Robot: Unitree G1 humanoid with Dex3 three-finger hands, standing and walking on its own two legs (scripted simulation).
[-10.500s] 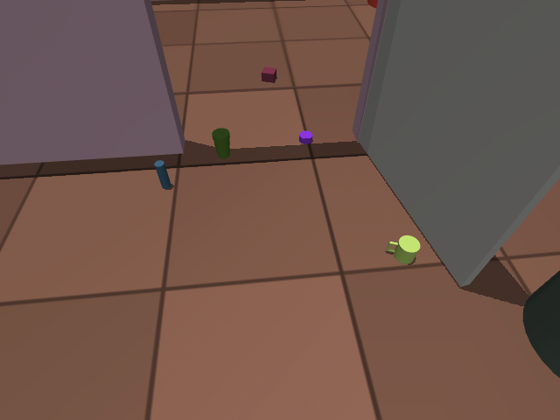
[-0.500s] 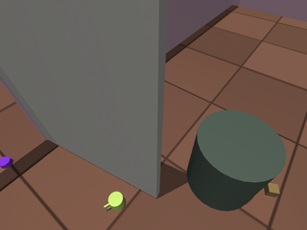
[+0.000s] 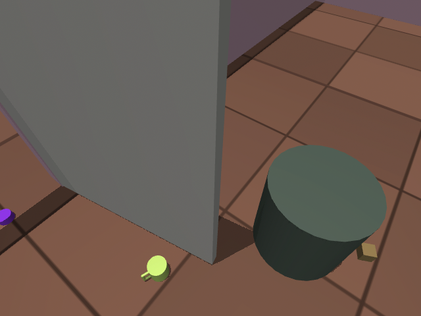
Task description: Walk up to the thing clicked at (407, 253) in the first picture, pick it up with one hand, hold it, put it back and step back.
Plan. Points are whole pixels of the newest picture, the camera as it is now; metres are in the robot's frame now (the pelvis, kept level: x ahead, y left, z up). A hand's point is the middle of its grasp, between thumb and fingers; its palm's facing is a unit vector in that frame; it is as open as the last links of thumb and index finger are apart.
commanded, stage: stand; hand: left
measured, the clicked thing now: (154, 270) +0.44 +0.25 -0.74
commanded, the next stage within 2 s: rise first in 1.92 s
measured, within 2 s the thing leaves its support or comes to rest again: neither
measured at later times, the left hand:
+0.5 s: hand out of the picture +0.04 +0.26 -0.16, palm faces -0.03 -0.94 -0.35, open 7.3 cm
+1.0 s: hand out of the picture +0.05 +0.26 -0.16, palm faces -0.02 -0.94 -0.35, open 7.3 cm
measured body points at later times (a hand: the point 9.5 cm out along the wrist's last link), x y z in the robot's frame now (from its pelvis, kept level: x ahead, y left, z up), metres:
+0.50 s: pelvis -0.01 +0.00 +0.00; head +0.00 +0.00 +0.45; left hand +0.04 +0.31 -0.13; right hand +0.06 -0.30 -0.14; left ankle -0.01 +0.13 -0.75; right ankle -0.01 -0.14 -0.75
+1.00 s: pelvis -0.01 +0.00 +0.00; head +0.00 +0.00 +0.45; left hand +0.05 +0.31 -0.13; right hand +0.07 -0.30 -0.13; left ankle -0.01 +0.13 -0.75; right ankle -0.01 -0.14 -0.75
